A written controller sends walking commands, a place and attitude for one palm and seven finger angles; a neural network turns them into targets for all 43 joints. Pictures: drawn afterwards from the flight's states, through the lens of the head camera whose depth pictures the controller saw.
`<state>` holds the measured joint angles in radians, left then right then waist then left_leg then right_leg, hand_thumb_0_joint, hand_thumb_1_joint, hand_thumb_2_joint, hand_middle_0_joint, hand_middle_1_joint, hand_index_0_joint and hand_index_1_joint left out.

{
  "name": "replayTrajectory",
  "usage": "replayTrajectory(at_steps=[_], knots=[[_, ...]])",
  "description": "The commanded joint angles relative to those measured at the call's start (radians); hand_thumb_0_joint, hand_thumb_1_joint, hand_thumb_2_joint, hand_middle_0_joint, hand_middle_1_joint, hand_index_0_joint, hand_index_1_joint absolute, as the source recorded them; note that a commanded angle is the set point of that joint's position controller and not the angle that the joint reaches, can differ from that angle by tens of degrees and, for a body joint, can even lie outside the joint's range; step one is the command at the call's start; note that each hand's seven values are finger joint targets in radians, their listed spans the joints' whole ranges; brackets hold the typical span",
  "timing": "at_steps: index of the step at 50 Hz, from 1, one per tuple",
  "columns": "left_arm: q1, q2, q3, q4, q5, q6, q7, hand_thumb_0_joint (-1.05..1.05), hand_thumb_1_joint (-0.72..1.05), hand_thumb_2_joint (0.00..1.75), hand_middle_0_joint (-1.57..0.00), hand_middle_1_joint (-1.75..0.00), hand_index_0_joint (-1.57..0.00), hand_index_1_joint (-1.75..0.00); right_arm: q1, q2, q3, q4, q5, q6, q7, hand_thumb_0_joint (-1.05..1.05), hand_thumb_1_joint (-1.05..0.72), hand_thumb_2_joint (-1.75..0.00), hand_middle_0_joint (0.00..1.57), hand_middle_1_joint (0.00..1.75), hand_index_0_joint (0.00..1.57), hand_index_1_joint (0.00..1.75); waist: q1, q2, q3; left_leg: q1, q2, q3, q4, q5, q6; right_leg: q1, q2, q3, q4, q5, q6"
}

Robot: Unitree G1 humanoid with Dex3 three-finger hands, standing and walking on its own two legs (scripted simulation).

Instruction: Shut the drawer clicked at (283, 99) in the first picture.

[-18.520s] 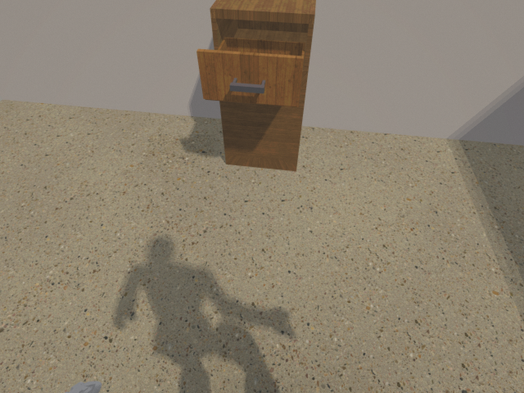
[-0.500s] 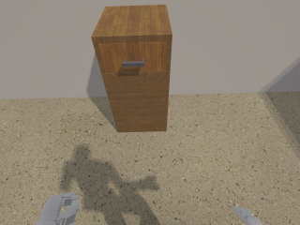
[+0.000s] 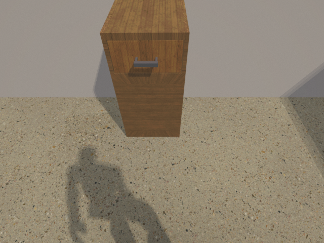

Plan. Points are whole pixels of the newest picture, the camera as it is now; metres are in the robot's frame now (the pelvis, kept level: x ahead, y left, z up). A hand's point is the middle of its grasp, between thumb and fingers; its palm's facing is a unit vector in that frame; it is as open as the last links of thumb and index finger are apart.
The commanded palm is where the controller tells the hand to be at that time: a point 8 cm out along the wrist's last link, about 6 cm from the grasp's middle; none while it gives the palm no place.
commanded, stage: let the arm hang, fingers relaxed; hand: left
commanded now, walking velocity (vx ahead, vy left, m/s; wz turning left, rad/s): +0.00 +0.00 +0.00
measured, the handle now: (146, 61) +0.91 +0.13 -0.08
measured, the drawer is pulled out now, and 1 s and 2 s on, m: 0.00 0.00 0.00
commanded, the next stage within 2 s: look to check the result in 0.42 s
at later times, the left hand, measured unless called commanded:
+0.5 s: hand out of the picture -0.01 +0.15 -0.18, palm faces +0.04 -0.98 -0.17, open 7.3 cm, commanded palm none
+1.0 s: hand out of the picture +0.02 +0.15 -0.17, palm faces +0.03 -0.98 -0.21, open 7.3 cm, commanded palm none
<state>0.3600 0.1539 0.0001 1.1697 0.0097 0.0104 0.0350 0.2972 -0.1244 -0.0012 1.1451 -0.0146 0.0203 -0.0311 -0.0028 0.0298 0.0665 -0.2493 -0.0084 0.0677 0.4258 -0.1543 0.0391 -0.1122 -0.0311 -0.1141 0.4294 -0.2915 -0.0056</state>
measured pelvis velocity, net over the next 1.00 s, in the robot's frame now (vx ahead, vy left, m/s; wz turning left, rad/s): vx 0.02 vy -0.02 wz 0.00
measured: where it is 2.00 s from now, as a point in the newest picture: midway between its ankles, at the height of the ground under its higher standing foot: outside the picture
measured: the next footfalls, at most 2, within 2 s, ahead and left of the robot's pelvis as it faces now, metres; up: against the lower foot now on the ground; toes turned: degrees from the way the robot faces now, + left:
none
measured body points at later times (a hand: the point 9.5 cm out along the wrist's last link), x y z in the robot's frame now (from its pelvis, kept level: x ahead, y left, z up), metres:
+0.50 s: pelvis +0.01 -0.01 +0.00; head +0.02 -0.01 +0.45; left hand -0.01 +0.20 -0.16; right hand -0.03 -0.21 -0.17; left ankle +0.05 +0.09 -0.74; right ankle -0.04 -0.11 -0.74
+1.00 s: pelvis +0.02 -0.02 +0.00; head +0.03 -0.03 +0.45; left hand +0.02 +0.20 -0.15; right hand +0.02 -0.25 -0.16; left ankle +0.05 +0.09 -0.74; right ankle -0.04 -0.11 -0.74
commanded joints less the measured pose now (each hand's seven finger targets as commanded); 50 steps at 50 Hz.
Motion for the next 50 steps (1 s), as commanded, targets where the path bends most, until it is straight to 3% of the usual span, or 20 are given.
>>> replayTrajectory(at_steps=[1, 6, 10, 16, 29, 43, 50], knots=[[0.068, 0.068, 0.016, -0.022, -0.002, -0.016, 0.010, 0.00, 0.90, 0.90, -0.20, -0.30, -0.20, -0.30, 0.073, -0.077, -0.018, -0.012, -0.001, -0.012, -0.005, 0.00, -0.90, -0.90, 0.20, 0.30, 0.20, 0.30, -0.004, -0.045, 0.041, 0.056, 0.108, -0.109, -0.081, -0.006, 0.007, -0.123, -0.085, 0.092, -0.113, -0.004, -0.043], [0.066, 0.050, 0.019, -0.025, -0.002, -0.018, 0.013, 0.00, 0.90, 0.90, -0.20, -0.30, -0.20, -0.30, 0.085, -0.053, -0.018, 0.001, -0.002, -0.013, -0.005, 0.00, -0.90, -0.90, 0.20, 0.30, 0.20, 0.30, -0.005, -0.047, 0.074, 0.031, 0.099, -0.104, -0.075, -0.013, 0.003, -0.133, -0.083, 0.097, -0.113, -0.009, -0.046], [0.062, 0.040, 0.025, -0.030, -0.001, -0.019, 0.014, 0.00, 0.90, 0.90, -0.20, -0.30, -0.20, -0.30, 0.091, -0.044, -0.021, -0.001, -0.003, -0.018, -0.008, 0.00, -0.90, -0.90, 0.20, 0.30, 0.20, 0.30, -0.005, -0.007, 0.063, 0.028, 0.102, -0.106, -0.079, -0.007, 0.003, -0.119, -0.081, 0.095, -0.107, 0.006, -0.045], [0.062, 0.032, 0.028, -0.032, -0.001, -0.023, 0.014, 0.00, 0.90, 0.90, -0.20, -0.30, -0.20, -0.30, 0.094, -0.039, -0.023, -0.005, -0.003, -0.023, -0.011, 0.00, -0.90, -0.90, 0.20, 0.30, 0.20, 0.30, -0.002, -0.015, 0.063, 0.037, 0.103, -0.098, -0.068, 0.039, 0.003, -0.107, -0.084, 0.097, -0.110, 0.050, -0.044], [0.045, 0.062, 0.035, -0.038, -0.001, -0.028, 0.012, 0.00, 0.90, 0.90, -0.20, -0.30, -0.20, -0.30, 0.081, -0.080, -0.030, -0.011, 0.001, -0.027, -0.014, 0.00, -0.90, -0.90, 0.20, 0.30, 0.20, 0.30, -0.006, -0.022, 0.020, 0.081, 0.115, -0.101, -0.054, 0.107, 0.006, -0.074, -0.082, 0.099, -0.114, 0.099, -0.045], [-0.002, 0.099, 0.037, -0.043, -0.001, -0.032, 0.008, 0.00, 0.90, 0.90, -0.20, -0.30, -0.20, -0.30, 0.022, -0.123, -0.031, -0.016, -0.001, -0.026, -0.012, 0.00, -0.90, -0.90, 0.20, 0.30, 0.20, 0.30, -0.007, -0.028, 0.037, 0.088, 0.116, -0.102, -0.061, 0.102, 0.000, -0.068, -0.089, 0.108, -0.137, 0.115, -0.047], [-0.028, 0.125, 0.042, -0.051, 0.000, -0.037, 0.007, 0.00, 0.90, 0.90, -0.20, -0.30, -0.20, -0.30, -0.012, -0.152, -0.033, -0.024, -0.001, -0.031, -0.012, 0.00, -0.90, -0.90, 0.20, 0.30, 0.20, 0.30, -0.005, -0.035, -0.001, 0.116, 0.123, -0.100, -0.053, 0.165, -0.001, -0.034, -0.098, 0.105, -0.134, 0.219, -0.044]])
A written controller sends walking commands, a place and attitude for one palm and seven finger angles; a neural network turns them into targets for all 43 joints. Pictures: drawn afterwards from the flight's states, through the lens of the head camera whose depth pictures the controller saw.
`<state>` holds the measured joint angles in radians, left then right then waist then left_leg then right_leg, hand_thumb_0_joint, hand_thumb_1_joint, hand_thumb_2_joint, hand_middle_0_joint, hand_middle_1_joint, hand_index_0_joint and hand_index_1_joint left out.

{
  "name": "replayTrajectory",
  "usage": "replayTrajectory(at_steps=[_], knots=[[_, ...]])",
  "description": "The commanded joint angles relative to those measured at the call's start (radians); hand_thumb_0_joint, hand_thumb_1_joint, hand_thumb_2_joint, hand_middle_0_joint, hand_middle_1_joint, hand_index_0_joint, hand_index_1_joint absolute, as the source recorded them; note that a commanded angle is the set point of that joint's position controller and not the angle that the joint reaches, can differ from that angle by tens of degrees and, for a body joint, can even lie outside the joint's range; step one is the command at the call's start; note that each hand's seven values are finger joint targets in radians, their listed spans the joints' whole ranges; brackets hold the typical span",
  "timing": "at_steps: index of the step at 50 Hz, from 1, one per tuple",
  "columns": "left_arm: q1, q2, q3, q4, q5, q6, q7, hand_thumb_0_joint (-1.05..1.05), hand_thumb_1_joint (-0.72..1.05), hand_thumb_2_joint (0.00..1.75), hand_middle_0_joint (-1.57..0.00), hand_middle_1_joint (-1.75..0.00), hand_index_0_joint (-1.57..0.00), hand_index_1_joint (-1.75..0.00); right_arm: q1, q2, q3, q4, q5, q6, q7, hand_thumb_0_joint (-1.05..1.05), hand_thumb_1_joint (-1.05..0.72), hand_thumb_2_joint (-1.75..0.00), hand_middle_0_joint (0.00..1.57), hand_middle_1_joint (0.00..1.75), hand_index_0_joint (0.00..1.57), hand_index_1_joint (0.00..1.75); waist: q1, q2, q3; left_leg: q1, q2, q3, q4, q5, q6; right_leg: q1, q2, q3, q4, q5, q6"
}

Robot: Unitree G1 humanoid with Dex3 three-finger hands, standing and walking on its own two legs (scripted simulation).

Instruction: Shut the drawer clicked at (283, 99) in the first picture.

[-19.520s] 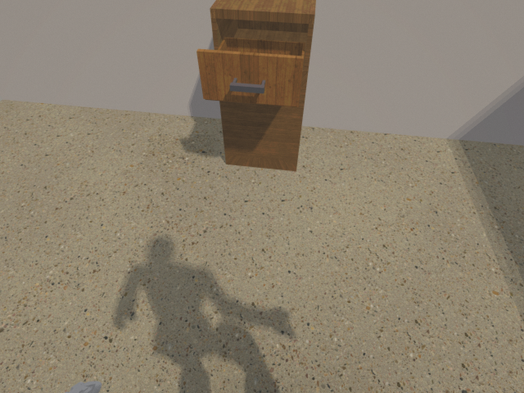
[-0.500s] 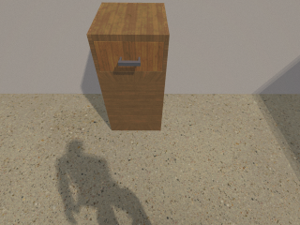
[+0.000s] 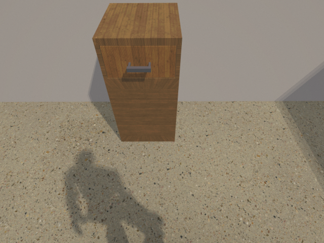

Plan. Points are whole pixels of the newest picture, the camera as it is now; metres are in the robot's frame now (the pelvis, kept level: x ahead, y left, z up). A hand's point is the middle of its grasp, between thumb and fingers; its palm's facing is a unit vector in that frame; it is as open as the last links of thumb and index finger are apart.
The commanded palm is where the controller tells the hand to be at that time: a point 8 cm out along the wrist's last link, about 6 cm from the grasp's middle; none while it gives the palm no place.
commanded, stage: stand and wait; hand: left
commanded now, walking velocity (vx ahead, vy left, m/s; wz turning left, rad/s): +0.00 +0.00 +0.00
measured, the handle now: (139, 66) +0.89 +0.16 -0.08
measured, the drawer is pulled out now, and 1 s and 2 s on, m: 0.00 0.00 0.00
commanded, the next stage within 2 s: none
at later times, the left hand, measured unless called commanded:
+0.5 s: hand out of the picture +0.03 +0.19 -0.17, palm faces +0.01 -0.96 -0.27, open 7.3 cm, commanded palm none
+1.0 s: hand out of the picture +0.04 +0.19 -0.17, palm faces +0.00 -0.96 -0.27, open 7.3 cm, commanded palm none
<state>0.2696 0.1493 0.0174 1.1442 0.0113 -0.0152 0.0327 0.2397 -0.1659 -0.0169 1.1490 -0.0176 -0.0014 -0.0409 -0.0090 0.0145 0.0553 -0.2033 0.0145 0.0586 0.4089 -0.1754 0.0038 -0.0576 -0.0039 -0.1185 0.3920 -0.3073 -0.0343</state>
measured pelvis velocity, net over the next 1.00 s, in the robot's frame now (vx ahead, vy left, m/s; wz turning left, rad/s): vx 0.01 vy -0.02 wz -0.01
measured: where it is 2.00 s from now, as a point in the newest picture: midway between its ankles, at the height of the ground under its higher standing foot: outside the picture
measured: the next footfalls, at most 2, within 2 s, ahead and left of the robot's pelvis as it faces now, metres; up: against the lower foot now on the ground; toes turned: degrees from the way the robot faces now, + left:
none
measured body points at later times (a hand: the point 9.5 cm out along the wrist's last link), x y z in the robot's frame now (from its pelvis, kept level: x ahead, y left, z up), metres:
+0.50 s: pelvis +0.01 -0.01 +0.00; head +0.02 -0.03 +0.45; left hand +0.03 +0.24 -0.15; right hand +0.03 -0.26 -0.16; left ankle +0.03 +0.12 -0.74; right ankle -0.06 -0.09 -0.74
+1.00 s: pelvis +0.01 -0.02 +0.00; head +0.03 -0.03 +0.45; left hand +0.04 +0.24 -0.14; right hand +0.04 -0.27 -0.16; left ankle +0.03 +0.12 -0.74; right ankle -0.06 -0.09 -0.74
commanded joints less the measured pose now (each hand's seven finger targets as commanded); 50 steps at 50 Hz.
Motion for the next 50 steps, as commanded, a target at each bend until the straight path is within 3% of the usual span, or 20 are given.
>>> replayTrajectory(at_steps=[1, 14, 24, 50], knots=[[0.053, 0.135, 0.026, -0.028, -0.002, -0.011, 0.009, 0.00, 0.90, 0.90, -0.20, -0.30, -0.20, -0.30, 0.044, -0.110, -0.016, -0.027, 0.002, -0.009, -0.002, 0.00, -0.90, -0.90, 0.20, 0.30, 0.20, 0.30, 0.001, -0.013, 0.019, 0.064, 0.099, -0.091, -0.038, 0.192, 0.033, -0.084, -0.125, 0.108, -0.097, 0.247, -0.015], [0.013, 0.181, 0.032, -0.043, -0.002, -0.014, 0.007, 0.00, 0.90, 0.90, -0.20, -0.30, -0.20, -0.30, 0.003, -0.159, -0.020, -0.040, 0.003, -0.008, -0.001, 0.00, -0.90, -0.90, 0.20, 0.30, 0.20, 0.30, 0.001, -0.031, -0.007, 0.090, 0.105, -0.084, -0.035, 0.217, 0.027, -0.055, -0.131, 0.110, -0.110, 0.333, -0.009], [-0.015, 0.208, 0.034, -0.048, -0.002, -0.014, 0.004, 0.00, 0.90, 0.90, -0.20, -0.30, -0.20, -0.30, -0.018, -0.186, -0.019, -0.044, 0.003, -0.006, 0.000, 0.00, -0.90, -0.90, 0.20, 0.30, 0.20, 0.30, 0.001, -0.022, -0.003, 0.093, 0.109, -0.081, -0.048, 0.194, 0.021, -0.051, -0.129, 0.122, -0.129, 0.315, -0.005], [-0.035, 0.230, 0.033, -0.045, -0.004, -0.014, 0.002, 0.00, 0.90, 0.90, -0.20, -0.30, -0.20, -0.30, -0.038, -0.203, -0.017, -0.042, 0.004, -0.009, -0.001, 0.00, -0.90, -0.90, 0.20, 0.30, 0.20, 0.30, 0.002, -0.017, -0.021, 0.113, 0.115, -0.076, -0.054, 0.219, 0.021, -0.034, -0.135, 0.121, -0.135, 0.364, 0.002]])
